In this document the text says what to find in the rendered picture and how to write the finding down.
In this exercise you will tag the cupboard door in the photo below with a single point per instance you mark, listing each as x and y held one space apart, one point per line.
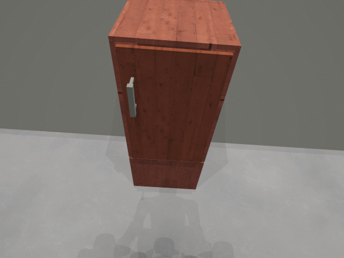
177 92

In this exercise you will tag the handle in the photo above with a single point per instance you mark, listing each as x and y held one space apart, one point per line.
131 98

